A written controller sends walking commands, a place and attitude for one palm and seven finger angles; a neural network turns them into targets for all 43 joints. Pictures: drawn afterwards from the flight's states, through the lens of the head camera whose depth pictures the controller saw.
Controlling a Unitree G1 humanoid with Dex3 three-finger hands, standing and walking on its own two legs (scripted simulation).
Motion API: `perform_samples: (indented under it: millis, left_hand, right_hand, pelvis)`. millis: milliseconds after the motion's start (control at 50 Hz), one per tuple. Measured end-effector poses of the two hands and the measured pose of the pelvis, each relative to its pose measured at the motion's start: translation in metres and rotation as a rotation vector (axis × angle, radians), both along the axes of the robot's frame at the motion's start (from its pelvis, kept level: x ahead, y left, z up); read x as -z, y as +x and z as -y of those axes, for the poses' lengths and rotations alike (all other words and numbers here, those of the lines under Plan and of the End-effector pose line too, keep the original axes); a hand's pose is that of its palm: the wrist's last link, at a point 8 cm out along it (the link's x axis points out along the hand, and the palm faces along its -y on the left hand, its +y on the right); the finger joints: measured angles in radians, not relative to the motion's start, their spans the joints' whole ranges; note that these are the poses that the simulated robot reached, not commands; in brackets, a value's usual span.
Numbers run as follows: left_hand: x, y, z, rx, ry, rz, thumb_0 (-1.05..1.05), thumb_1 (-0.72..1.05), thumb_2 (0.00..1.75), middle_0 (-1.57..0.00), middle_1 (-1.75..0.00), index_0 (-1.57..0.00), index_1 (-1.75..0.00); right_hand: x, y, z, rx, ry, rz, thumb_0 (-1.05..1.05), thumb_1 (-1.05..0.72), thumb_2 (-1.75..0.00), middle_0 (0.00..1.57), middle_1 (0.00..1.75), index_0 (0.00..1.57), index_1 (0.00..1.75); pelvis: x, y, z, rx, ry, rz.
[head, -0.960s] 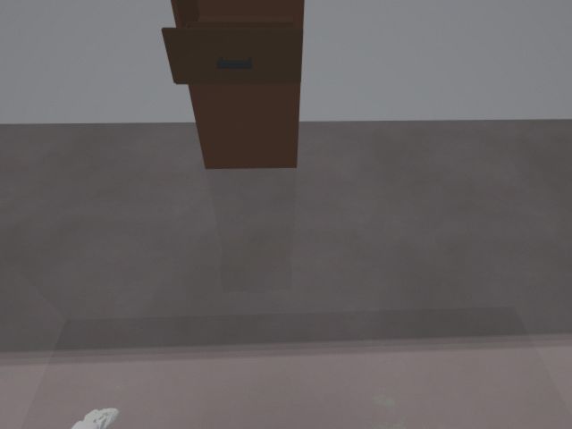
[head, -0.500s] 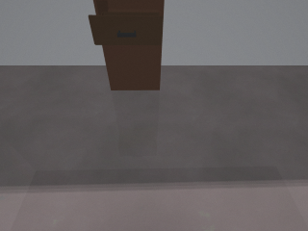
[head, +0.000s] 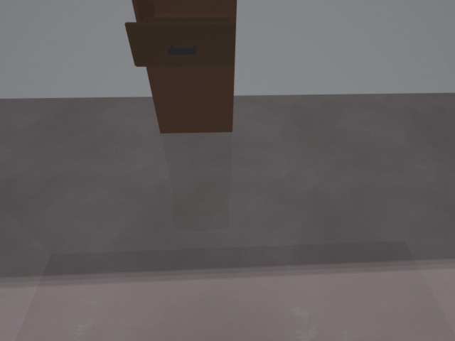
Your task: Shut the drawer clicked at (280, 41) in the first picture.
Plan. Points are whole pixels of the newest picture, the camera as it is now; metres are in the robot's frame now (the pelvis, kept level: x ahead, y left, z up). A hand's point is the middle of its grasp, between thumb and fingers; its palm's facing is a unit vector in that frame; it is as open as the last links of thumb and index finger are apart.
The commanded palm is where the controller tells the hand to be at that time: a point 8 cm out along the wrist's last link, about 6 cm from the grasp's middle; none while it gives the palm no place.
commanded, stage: look at it before walking up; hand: left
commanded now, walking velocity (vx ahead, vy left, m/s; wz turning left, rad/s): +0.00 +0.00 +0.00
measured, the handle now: (182, 49) +1.23 +0.26 -0.04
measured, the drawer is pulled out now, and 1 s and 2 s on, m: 0.29 0.29 0.29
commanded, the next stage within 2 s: walk to a spot facing it in 0.48 s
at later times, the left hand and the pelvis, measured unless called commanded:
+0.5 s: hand out of the picture +0.08 +0.25 -0.15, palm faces -0.02 -0.94 -0.33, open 7.3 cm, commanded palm none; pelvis +0.01 +0.00 +0.00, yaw +0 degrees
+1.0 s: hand out of the picture +0.05 +0.21 -0.19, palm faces -0.01 -0.99 -0.15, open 7.4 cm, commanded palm none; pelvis +0.09 +0.03 -0.01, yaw -1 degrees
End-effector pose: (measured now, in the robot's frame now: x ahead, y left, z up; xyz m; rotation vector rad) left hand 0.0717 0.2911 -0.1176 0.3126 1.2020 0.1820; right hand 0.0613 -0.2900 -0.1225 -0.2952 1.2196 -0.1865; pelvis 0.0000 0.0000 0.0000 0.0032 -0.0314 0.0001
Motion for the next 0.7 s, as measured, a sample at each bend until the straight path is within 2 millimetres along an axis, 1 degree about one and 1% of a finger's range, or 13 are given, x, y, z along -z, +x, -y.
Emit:
perform_samples:
  millis: [300, 600, 640, 700]
  left_hand:
    - [0.000, 0.006, 0.000, -0.001, -0.003, 0.001, 0.00, 0.91, 0.90, -0.21, -0.30, -0.20, -0.30]
    - [-0.001, 0.005, -0.001, -0.008, 0.000, -0.004, 0.00, 0.91, 0.90, -0.21, -0.30, -0.20, -0.30]
    - [0.000, 0.003, 0.000, -0.014, 0.001, -0.007, 0.00, 0.91, 0.90, -0.21, -0.30, -0.20, -0.30]
    - [0.006, -0.002, 0.006, -0.025, -0.016, -0.026, 0.00, 0.91, 0.90, -0.20, -0.30, -0.20, -0.30]
  right_hand:
    - [-0.003, 0.011, 0.001, -0.001, -0.006, 0.012, 0.01, -0.90, -0.90, 0.20, 0.30, 0.21, 0.30]
    - [-0.005, 0.020, 0.001, -0.010, -0.010, 0.023, 0.01, -0.90, -0.90, 0.20, 0.30, 0.21, 0.30]
    - [-0.004, 0.020, 0.000, -0.010, -0.008, 0.019, 0.01, -0.90, -0.90, 0.20, 0.30, 0.21, 0.30]
    - [0.002, 0.015, -0.008, -0.005, 0.009, 0.001, 0.01, -0.90, -0.90, 0.20, 0.30, 0.20, 0.30]
  pelvis:
    - [-0.001, 0.005, 0.000, 0.001, 0.000, -0.001]
    - [-0.002, 0.008, 0.000, 0.000, -0.001, 0.001]
    - [-0.002, 0.009, 0.000, 0.000, -0.001, 0.000]
    - [0.001, 0.015, -0.001, 0.002, -0.003, -0.002]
